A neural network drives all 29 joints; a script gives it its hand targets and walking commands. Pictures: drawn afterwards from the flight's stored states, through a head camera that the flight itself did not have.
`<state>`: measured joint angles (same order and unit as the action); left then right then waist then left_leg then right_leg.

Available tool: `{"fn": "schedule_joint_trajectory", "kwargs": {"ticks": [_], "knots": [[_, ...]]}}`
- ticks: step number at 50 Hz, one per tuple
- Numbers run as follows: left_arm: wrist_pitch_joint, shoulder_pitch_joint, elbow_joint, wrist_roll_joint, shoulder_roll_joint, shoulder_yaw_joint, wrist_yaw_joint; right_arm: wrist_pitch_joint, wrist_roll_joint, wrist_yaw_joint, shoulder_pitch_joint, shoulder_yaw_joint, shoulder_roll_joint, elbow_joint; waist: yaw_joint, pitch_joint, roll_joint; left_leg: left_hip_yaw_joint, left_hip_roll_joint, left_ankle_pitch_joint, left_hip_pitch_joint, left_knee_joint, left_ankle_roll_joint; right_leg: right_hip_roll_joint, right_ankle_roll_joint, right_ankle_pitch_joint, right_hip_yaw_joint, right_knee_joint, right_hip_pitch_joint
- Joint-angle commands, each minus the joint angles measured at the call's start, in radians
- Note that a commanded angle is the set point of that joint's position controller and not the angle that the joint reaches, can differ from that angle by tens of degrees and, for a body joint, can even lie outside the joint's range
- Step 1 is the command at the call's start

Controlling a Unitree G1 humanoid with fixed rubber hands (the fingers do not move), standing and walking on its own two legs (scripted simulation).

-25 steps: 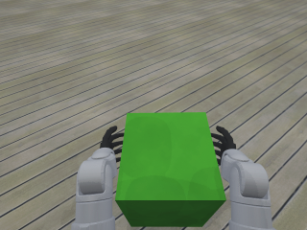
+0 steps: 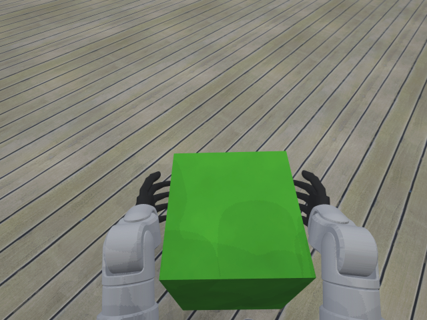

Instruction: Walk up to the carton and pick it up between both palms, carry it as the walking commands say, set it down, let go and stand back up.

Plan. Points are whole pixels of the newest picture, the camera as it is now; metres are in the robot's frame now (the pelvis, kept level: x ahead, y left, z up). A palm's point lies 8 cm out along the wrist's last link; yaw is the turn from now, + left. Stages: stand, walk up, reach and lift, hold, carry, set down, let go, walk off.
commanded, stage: carry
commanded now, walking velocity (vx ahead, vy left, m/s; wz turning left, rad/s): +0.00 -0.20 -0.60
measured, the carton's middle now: (230, 236) +0.28 +0.00 +0.00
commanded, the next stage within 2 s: none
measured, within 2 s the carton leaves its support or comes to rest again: neither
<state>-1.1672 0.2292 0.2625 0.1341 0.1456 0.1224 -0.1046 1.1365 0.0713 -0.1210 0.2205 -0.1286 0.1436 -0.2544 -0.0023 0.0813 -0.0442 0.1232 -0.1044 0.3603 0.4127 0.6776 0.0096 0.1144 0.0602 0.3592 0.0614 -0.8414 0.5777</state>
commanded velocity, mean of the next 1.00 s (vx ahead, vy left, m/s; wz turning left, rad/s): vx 0.00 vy -0.18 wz -0.53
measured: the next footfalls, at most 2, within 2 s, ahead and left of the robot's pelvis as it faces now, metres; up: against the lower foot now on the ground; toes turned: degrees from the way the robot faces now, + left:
right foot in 0.26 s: +0.02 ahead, -0.25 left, +0.00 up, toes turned -16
left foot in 0.54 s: +0.05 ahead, -0.08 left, +0.00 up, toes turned -7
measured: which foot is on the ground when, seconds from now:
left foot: down 0.00-0.26, up 0.28-0.52, down 0.54-0.82, up 0.84-1.00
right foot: up 0.00-0.24, down 0.26-0.54, up 0.56-0.80, down 0.82-1.00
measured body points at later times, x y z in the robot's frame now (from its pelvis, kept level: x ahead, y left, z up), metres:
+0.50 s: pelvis -0.03 -0.15 +0.00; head +0.01 -0.15 +0.45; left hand +0.31 -0.10 +0.07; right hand +0.21 -0.38 +0.07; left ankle +0.00 -0.06 -0.70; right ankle -0.02 -0.23 -0.72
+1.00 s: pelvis -0.12 -0.30 +0.00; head -0.11 -0.31 +0.45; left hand +0.20 -0.34 +0.06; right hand +0.03 -0.58 +0.06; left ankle -0.08 -0.18 -0.66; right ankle -0.13 -0.39 -0.72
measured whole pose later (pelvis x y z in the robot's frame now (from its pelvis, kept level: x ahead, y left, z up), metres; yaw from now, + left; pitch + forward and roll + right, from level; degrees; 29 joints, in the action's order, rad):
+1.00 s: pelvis -0.12 -0.30 +0.00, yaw -33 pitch +5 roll -1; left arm -1.19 0.25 0.21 0.13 0.15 0.10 -0.10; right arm 1.19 0.07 -0.13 0.18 -0.15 0.14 -0.29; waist -0.01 0.06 0.04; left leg 0.13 -0.16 0.53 0.59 1.14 0.11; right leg 0.03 0.06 0.24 0.10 -0.61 0.46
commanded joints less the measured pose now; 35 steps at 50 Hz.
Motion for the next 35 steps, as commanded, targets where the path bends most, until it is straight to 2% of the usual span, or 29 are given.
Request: {"fn": "schedule_joint_trajectory", "kwargs": {"ticks": [1,3,4,5,6,7,8,10,11,12,13,14,15,17,19,20,21,22,24,26,27,28,29,30,31,32,33,34,35], "knots": [[-0.004,0.349,0.025,-0.387,0.921,-0.73,0.246,0.022,-0.348,0.285,0.362,0.676,0.956,-0.07,-0.001,0.222,0.186,-0.324,-0.411,-0.736,-0.389,-0.246,-0.159,-0.152,-0.041,0.087,-0.114,-0.369,0.208],[-0.006,0.4,0.073,-0.423,0.962,-0.76,0.253,0.025,-0.362,0.282,0.42,0.705,0.97,-0.114,0.011,0.173,0.198,-0.142,-0.317,-0.552,-0.283,-0.277,-0.055,-0.198,-0.076,-0.019,-0.084,-0.248,0.111],[0.001,0.491,0.128,-0.44,0.938,-0.767,0.249,0.037,-0.334,0.29,0.374,0.661,0.95,-0.033,0.009,0.173,0.237,-0.08,-0.305,-0.589,-0.282,-0.251,-0.051,-0.138,-0.109,-0.025,-0.02,-0.272,0.079],[-0.009,0.451,0.142,-0.423,0.907,-0.772,0.245,0.026,-0.333,0.287,0.358,0.667,0.923,-0.098,0.014,0.197,0.371,-0.028,-0.292,-0.555,-0.268,-0.257,-0.026,-0.177,-0.12,0.009,-0.033,-0.191,0.02],[-0.017,0.459,0.142,-0.433,0.918,-0.784,0.243,0.038,-0.314,0.281,0.318,0.646,0.902,-0.055,0.009,0.193,0.327,-0.005,-0.28,-0.585,-0.235,-0.254,-0.024,-0.123,-0.125,0.02,0.079,-0.174,-0.044],[-0.034,0.412,0.109,-0.435,0.923,-0.771,0.243,0.049,-0.328,0.279,0.341,0.658,0.921,-0.085,0.008,0.167,0.365,0.026,-0.313,-0.597,-0.221,-0.241,-0.021,-0.174,-0.115,0.051,0.04,-0.038,-0.069],[-0.032,0.327,0.055,-0.422,0.868,-0.739,0.242,0.056,-0.332,0.275,0.272,0.652,0.907,-0.032,-0.007,0.206,0.387,0.021,-0.297,-0.627,-0.263,-0.242,-0.014,-0.124,-0.117,0.119,0.092,0.01,-0.11],[-0.046,0.395,0.043,-0.429,0.905,-0.755,0.25,0.063,-0.323,0.268,0.343,0.664,0.919,-0.116,-0.016,0.167,0.364,0.05,-0.29,-0.677,-0.321,-0.173,0.006,-0.075,-0.101,0.07,0.193,0.178,-0.12],[-0.056,0.346,0.014,-0.437,0.929,-0.748,0.25,0.067,-0.313,0.268,0.279,0.665,0.906,-0.077,0.001,0.209,0.342,0.088,-0.258,-0.675,-0.355,-0.065,0.043,-0.092,-0.088,-0.072,0.166,0.357,-0.181],[-0.056,0.285,-0.005,-0.408,0.912,-0.719,0.252,0.055,-0.313,0.264,0.33,0.688,0.883,-0.141,0.005,0.221,0.212,0.115,-0.23,-0.635,-0.262,0.057,0.076,-0.077,-0.08,-0.17,0.151,0.471,-0.338],[-0.051,0.379,0.061,-0.426,0.944,-0.74,0.251,0.065,-0.292,0.262,0.291,0.673,0.907,-0.065,0.032,0.256,0.091,0.106,-0.191,-0.236,-0.056,0.248,0.106,-0.176,-0.032,-0.318,0.015,0.451,-0.532],[-0.046,0.281,-0.039,-0.404,0.923,-0.696,0.264,0.071,-0.323,0.268,0.362,0.714,0.925,-0.106,0.013,0.269,-0.341,0.108,-0.03,0.335,0.302,0.443,0.17,-0.403,0.126,-1.07,-0.306,0.362,-0.681],[-0.051,0.279,-0.048,-0.428,0.945,-0.698,0.264,0.076,-0.323,0.264,0.325,0.693,0.912,-0.068,0.016,0.305,-0.271,-0.007,-0.042,0.457,0.345,0.553,0.151,-0.438,0.206,-1.302,-0.313,0.303,-0.715],[-0.027,0.344,0.027,-0.418,0.964,-0.695,0.253,0.058,-0.373,0.275,0.404,0.73,0.985,-0.116,0.004,0.318,-0.199,-0.068,-0.074,0.335,0.276,0.522,0.126,-0.349,0.133,-1.003,-0.187,0.285,-0.604],[-0.006,0.393,0.066,-0.413,1.025,-0.702,0.26,0.035,-0.412,0.27,0.54,0.765,0.971,-0.217,0.005,0.307,-0.199,-0.046,-0.074,0.141,0.212,0.437,0.116,-0.296,0.127,-0.673,-0.148,0.314,-0.499],[0.002,0.297,0.043,-0.417,0.957,-0.669,0.255,0.038,-0.412,0.265,0.404,0.766,0.945,-0.147,0.008,0.327,-0.122,-0.03,-0.056,0.119,0.21,0.411,0.102,-0.335,0.157,-0.831,-0.173,0.281,-0.508],[0.002,0.307,0.059,-0.406,0.974,-0.691,0.254,0.03,-0.411,0.264,0.467,0.766,0.964,-0.209,0.004,0.337,-0.094,-0.002,-0.039,0.104,0.185,0.397,0.099,-0.324,0.153,-0.741,-0.187,0.31,-0.504],[0.014,0.315,0.066,-0.405,0.939,-0.696,0.245,0.038,-0.401,0.268,0.38,0.752,0.944,-0.11,0.011,0.312,-0.157,-0.024,-0.034,0.116,0.169,0.338,0.086,-0.338,0.182,-0.814,-0.227,0.318,-0.451],[0.003,0.274,0.081,-0.382,0.909,-0.698,0.241,0.04,-0.389,0.274,0.329,0.735,0.912,-0.104,-0.004,0.335,-0.052,-0.033,-0.015,0.079,0.081,0.22,0.05,-0.34,0.171,-0.679,-0.271,0.322,-0.408],[-0.014,0.254,0.048,-0.375,0.877,-0.684,0.23,0.047,-0.383,0.285,0.315,0.732,0.929,-0.082,-0.019,0.303,-0.064,0.001,0.004,-0.111,-0.139,-0.108,0.02,-0.268,0.135,-0.71,-0.209,0.241,-0.284],[-0.019,0.348,0.105,-0.393,0.889,-0.706,0.23,0.045,-0.372,0.285,0.3,0.72,0.974,-0.056,-0.027,0.297,-0.065,-0.046,-0.06,-0.186,-0.259,-0.248,0.011,-0.226,0.079,-0.54,-0.19,0.175,-0.176],[-0.042,0.271,0.031,-0.385,0.907,-0.701,0.235,0.051,-0.378,0.295,0.297,0.677,0.926,-0.02,-0.019,0.287,0.351,-0.414,-0.43,-0.621,-0.499,-0.298,-0.092,-0.071,-0.011,-0.061,-0.054,-0.043,0.114],[-0.032,0.326,0.088,-0.4,0.922,-0.741,0.242,0.043,-0.371,0.297,0.303,0.69,0.933,-0.052,-0.018,0.287,0.409,-0.536,-0.59,-0.782,-0.447,-0.316,-0.226,-0.09,-0.03,0.231,-0.052,-0.322,0.186],[-0.023,0.4,0.085,-0.394,0.938,-0.729,0.256,0.045,-0.377,0.301,0.405,0.694,0.972,-0.095,-0.012,0.263,0.262,-0.429,-0.525,-0.659,-0.366,-0.3,-0.212,-0.126,-0.044,0.152,-0.145,-0.467,0.164],[-0.016,0.431,0.072,-0.414,0.918,-0.735,0.25,0.049,-0.359,0.298,0.33,0.681,1.002,0.0,-0.004,0.225,0.182,-0.241,-0.432,-0.528,-0.312,-0.283,-0.149,-0.176,-0.062,0.071,-0.112,-0.473,0.162],[-0.024,0.48,0.095,-0.447,0.948,-0.759,0.261,0.037,-0.349,0.292,0.344,0.671,0.963,-0.012,0.015,0.178,0.208,-0.197,-0.395,-0.469,-0.253,-0.289,-0.089,-0.203,-0.081,0.021,-0.108,-0.37,0.121],[-0.017,0.513,0.091,-0.438,0.96,-0.754,0.265,0.032,-0.37,0.295,0.471,0.692,0.994,-0.09,0.029,0.149,0.289,-0.03,-0.325,-0.408,-0.187,-0.29,-0.03,-0.227,-0.083,-0.018,-0.112,-0.293,0.051],[-0.023,0.473,0.113,-0.453,0.93,-0.76,0.267,0.042,-0.359,0.295,0.432,0.677,0.966,-0.041,0.027,0.138,0.387,0.041,-0.323,-0.343,-0.078,-0.291,0.002,-0.206,-0.099,0.016,-0.028,-0.168,-0.064],[-0.032,0.412,0.049,-0.44,0.909,-0.729,0.255,0.046,-0.358,0.282,0.427,0.686,0.978,-0.087,0.011,0.139,0.295,0.05,-0.286,-0.476,-0.148,-0.252,-0.007,-0.149,-0.106,0.067,0.07,-0.094,-0.069]]}}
